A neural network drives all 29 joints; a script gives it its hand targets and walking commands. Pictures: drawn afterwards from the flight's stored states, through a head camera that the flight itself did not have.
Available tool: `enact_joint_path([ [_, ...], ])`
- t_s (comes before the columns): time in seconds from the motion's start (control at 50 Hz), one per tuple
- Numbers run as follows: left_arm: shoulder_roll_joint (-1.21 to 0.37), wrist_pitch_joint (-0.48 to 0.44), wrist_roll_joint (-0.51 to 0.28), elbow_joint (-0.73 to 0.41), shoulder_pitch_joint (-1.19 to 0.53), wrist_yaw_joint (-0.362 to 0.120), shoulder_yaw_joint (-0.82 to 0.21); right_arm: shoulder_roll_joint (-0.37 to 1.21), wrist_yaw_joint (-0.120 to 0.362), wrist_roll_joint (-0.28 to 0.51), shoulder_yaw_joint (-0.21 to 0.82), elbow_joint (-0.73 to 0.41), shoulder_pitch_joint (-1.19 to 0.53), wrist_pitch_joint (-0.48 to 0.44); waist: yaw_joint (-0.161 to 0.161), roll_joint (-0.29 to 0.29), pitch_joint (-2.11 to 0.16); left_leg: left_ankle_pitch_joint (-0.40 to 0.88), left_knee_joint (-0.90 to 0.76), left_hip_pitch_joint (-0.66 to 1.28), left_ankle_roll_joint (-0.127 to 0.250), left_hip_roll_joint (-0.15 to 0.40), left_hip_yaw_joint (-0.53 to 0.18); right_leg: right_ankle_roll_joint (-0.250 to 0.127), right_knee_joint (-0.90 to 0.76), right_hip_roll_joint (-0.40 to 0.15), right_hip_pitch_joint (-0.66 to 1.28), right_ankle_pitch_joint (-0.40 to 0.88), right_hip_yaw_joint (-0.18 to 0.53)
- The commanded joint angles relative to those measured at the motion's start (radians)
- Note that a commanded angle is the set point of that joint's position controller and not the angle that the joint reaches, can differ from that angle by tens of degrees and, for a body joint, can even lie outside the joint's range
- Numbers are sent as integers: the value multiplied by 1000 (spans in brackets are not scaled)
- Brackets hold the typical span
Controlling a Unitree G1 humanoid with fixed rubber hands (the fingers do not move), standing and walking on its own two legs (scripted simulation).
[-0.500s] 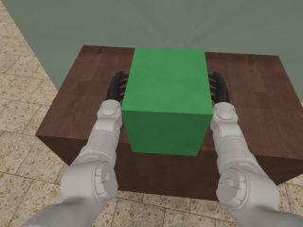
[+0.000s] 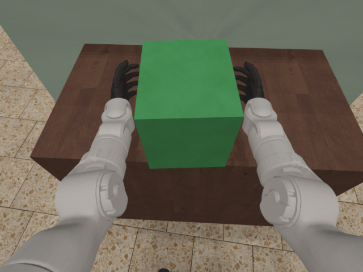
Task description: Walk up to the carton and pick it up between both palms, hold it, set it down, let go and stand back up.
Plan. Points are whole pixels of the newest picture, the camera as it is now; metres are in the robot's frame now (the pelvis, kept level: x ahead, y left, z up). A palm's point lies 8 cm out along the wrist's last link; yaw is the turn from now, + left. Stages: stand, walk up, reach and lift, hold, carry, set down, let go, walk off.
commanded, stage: set down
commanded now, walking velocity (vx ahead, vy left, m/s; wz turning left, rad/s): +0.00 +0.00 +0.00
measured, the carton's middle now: (186, 107) +0.49 +0.01 +0.04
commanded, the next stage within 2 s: none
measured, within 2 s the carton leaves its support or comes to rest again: neither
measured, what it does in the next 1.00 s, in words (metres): stands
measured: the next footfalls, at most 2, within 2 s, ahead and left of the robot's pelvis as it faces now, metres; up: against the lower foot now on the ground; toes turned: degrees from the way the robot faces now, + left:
none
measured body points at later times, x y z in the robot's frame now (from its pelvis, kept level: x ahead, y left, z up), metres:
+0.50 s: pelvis +0.03 -0.01 +0.01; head +0.11 +0.00 +0.45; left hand +0.48 +0.16 +0.09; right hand +0.47 -0.14 +0.09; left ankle +0.03 +0.12 -0.75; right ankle -0.01 -0.11 -0.75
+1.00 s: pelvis +0.03 +0.00 +0.01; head +0.12 +0.02 +0.45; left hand +0.48 +0.16 +0.05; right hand +0.47 -0.14 +0.07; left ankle +0.03 +0.12 -0.75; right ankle -0.01 -0.11 -0.75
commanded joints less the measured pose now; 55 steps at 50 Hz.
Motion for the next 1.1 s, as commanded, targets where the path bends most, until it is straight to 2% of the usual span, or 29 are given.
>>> enact_joint_path([
  [0.0,-474,16,243,-155,-437,-202,28,414,141,-321,-83,-314,-413,-15,-50,69,-621,133,7,509,-43,-40,-30,31,-51,5,270,268,-73],
  [0.04,-458,38,285,-181,-430,-192,63,440,157,-383,-106,-371,-398,-10,-34,57,-648,135,1,500,-43,-41,-34,40,-48,4,310,291,-84],
  [0.08,-448,60,296,-205,-410,-188,65,448,180,-399,-95,-390,-359,-9,-32,49,-607,130,-14,512,-41,-35,-36,48,-38,2,350,314,-84],
  [0.2,-485,95,311,-277,-322,-202,35,430,206,-380,-72,-404,-255,-24,-29,47,-459,209,-14,635,-64,-17,-43,55,-51,19,269,344,-93],
  [0.34,-515,114,319,-327,-212,-232,16,431,200,-333,-22,-431,-174,-39,-30,43,-347,266,-17,588,-50,-28,-36,67,-31,15,354,438,-84],
  [0.48,-523,116,306,-352,-145,-248,-9,444,182,-301,23,-447,-128,-61,-36,10,-326,225,-43,476,-19,-36,-33,86,11,3,461,532,-72],
  [0.64,-523,73,301,-355,-157,-249,-13,488,163,-300,55,-422,-100,-95,-32,-18,-355,198,-81,352,19,-37,-29,98,55,-13,563,626,-52],
  [0.66,-488,62,287,-385,-167,-246,-7,451,163,-285,126,-428,-102,-108,19,-40,-417,189,-84,327,31,-43,1,107,78,-22,609,658,-16],
  [0.72,-468,27,276,-371,-187,-235,-24,449,153,-241,174,-393,-120,-133,29,-39,-487,187,-108,243,47,-45,15,116,117,-30,689,748,0],
  [0.82,-303,-10,241,-314,-172,-193,13,283,110,-168,163,-321,-114,-150,51,-28,-510,191,-93,261,43,-44,34,111,126,-16,605,685,12],
  [0.88,-102,-26,177,-298,-147,-134,25,82,56,-33,184,-263,-98,-159,69,-13,-551,238,-58,299,35,-43,60,102,134,-9,540,677,30],
  [0.92,-13,-6,116,-323,-72,-92,-20,-13,5,117,279,-180,-11,-177,75,7,-575,318,-31,359,28,-33,81,88,136,-20,552,743,53],
  [0.96,-47,73,95,-453,38,-87,-69,-22,-31,240,390,-143,91,-191,79,34,-611,440,-16,442,15,-29,93,69,134,-30,626,878,72],
  [1.0,-106,174,101,-580,150,-106,-107,-2,-55,292,451,-130,182,-189,74,28,-557,502,-33,478,-1,-22,87,52,106,-42,660,919,76],
  [1.04,-91,291,91,-670,185,-118,-128,-54,-70,303,463,-153,181,-154,66,7,-482,538,-50,556,-17,-4,63,46,55,-41,600,783,62],
  [1.08,-31,435,61,-746,220,-111,-154,-140,-79,299,451,-239,167,-89,58,-18,-398,547,-37,691,-41,21,42,38,-14,-32,487,541,45],
])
